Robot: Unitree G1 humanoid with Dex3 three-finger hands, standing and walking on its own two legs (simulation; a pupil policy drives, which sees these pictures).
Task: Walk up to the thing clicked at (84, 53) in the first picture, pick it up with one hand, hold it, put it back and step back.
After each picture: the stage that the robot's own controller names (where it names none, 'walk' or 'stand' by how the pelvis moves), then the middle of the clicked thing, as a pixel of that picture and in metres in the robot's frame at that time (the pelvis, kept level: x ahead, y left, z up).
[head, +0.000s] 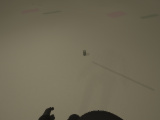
stand; (84, 52) +1.35 +0.19 -0.72
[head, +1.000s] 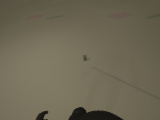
walk; (84, 57) +1.22 +0.25 -0.71
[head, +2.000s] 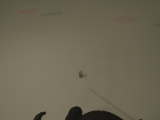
walk; (80, 74) +0.74 +0.20 -0.70
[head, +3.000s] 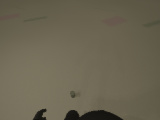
walk; (72, 94) +0.41 +0.22 -0.70
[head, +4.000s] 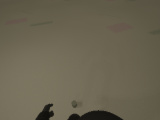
stand; (74, 104) +0.32 +0.20 -0.72
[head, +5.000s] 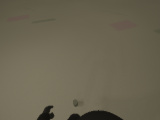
stand; (75, 103) +0.31 +0.19 -0.72
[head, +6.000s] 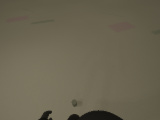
stand; (74, 103) +0.32 +0.20 -0.73
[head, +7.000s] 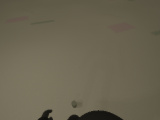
stand; (74, 104) +0.31 +0.20 -0.73
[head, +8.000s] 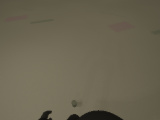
go down; (74, 103) +0.31 +0.19 -0.73
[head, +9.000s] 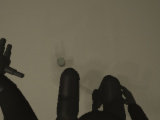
go down; (61, 62) +0.38 +0.27 -0.31
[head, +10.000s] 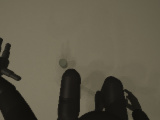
approach; (63, 63) +0.38 +0.27 -0.30
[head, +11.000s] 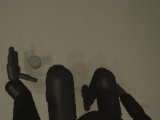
close in; (35, 62) +0.34 +0.31 -0.21
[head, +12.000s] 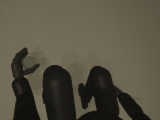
close; (29, 64) +0.35 +0.31 -0.21
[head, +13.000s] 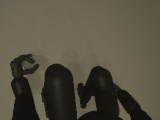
lift; (29, 63) +0.33 +0.31 -0.21
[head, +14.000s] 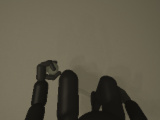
lift; (53, 69) +0.30 +0.28 -0.08
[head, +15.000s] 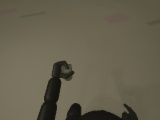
lift; (67, 72) +0.33 +0.18 +0.04
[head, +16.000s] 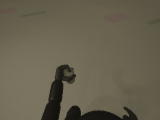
hold; (69, 76) +0.33 +0.17 -0.01
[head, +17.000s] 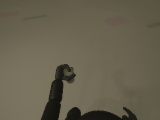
hold; (69, 75) +0.33 +0.17 +0.00
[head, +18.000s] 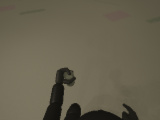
crouch; (69, 78) +0.32 +0.17 -0.03
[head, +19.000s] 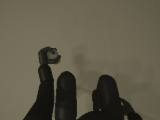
lower; (54, 57) +0.42 +0.26 -0.11
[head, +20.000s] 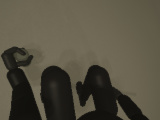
lower; (23, 58) +0.38 +0.32 -0.22
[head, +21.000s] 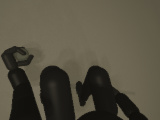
lower; (23, 57) +0.37 +0.33 -0.22
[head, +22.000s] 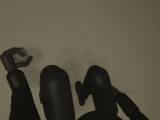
lower; (22, 58) +0.37 +0.33 -0.22
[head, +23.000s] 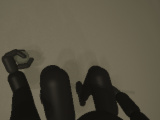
lower; (23, 60) +0.36 +0.33 -0.21
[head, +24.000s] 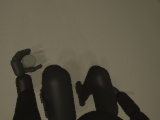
open; (29, 63) +0.35 +0.30 -0.22
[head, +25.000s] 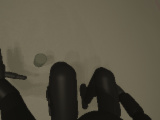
stand; (39, 60) +0.35 +0.29 -0.21
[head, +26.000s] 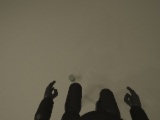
walk; (72, 78) +0.38 +0.22 -0.50
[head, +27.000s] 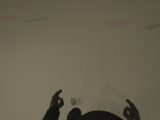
stand; (73, 101) +0.33 +0.20 -0.66
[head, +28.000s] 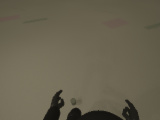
stand; (73, 101) +0.33 +0.20 -0.67
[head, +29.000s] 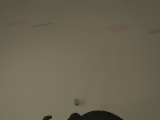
stand; (76, 102) +0.36 +0.19 -0.72
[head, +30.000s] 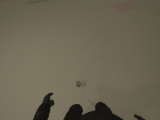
walk; (78, 84) +0.44 +0.15 -0.70
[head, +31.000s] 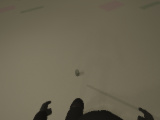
walk; (77, 73) +0.66 +0.24 -0.69
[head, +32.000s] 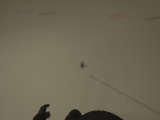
stand; (82, 64) +0.97 +0.20 -0.70
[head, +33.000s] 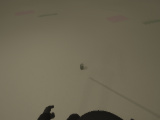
stand; (81, 66) +0.96 +0.19 -0.72
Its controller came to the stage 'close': yes
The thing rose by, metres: 0.70
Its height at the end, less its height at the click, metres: +0.00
